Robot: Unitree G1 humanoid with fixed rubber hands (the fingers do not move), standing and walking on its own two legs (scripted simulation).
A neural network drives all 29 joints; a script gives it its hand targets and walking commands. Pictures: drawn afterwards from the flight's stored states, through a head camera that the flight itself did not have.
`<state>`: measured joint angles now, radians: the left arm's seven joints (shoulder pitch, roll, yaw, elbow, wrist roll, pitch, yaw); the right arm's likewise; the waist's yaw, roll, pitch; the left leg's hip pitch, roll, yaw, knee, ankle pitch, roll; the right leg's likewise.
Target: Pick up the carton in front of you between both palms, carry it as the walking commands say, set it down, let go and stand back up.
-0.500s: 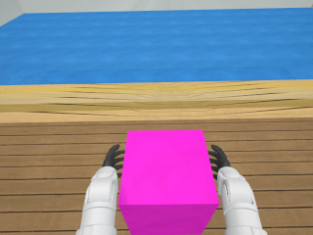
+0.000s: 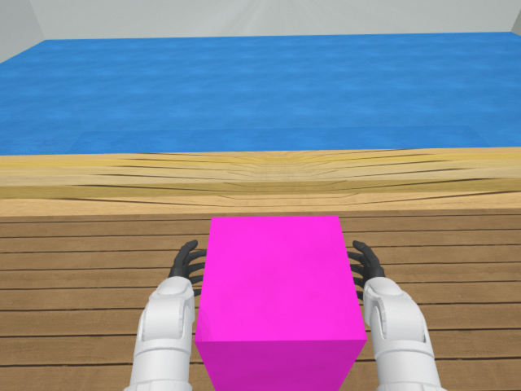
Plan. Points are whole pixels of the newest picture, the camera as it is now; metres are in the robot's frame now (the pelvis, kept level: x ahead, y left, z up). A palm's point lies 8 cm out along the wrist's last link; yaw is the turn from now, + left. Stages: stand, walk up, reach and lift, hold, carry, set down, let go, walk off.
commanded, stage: hold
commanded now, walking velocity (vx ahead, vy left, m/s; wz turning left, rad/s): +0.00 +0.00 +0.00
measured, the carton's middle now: (275, 308) +0.29 +0.00 -0.02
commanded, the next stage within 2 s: carry in 1.06 s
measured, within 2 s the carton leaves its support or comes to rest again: neither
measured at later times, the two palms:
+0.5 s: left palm (180, 287) +0.28 +0.15 +0.05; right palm (373, 287) +0.28 -0.15 +0.05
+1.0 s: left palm (180, 287) +0.28 +0.15 +0.05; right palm (373, 288) +0.28 -0.15 +0.05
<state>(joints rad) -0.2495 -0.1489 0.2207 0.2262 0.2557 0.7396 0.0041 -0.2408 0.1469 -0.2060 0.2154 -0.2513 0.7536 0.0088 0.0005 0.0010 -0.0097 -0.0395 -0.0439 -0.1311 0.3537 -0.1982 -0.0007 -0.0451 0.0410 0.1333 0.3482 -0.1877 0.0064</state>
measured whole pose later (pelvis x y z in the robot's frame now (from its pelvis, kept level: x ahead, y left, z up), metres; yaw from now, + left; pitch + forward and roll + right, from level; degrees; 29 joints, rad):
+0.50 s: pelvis -0.01 +0.00 +0.00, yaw +0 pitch -7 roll +0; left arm -0.29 -0.16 0.26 0.25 0.28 0.74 -0.01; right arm -0.29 0.16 -0.24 0.24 -0.28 0.76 0.02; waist 0.00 0.00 0.02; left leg -0.05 -0.04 -0.13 0.38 -0.20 0.00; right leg -0.05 0.04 0.13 0.37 -0.19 0.00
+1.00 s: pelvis +0.00 +0.00 +0.00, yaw +0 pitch -7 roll +0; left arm -0.26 -0.15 0.23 0.23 0.27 0.75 -0.01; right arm -0.25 0.15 -0.21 0.21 -0.26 0.77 0.01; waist 0.00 0.00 0.01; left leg -0.03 -0.04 -0.13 0.36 -0.20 0.00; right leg -0.04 0.04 0.12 0.35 -0.19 0.00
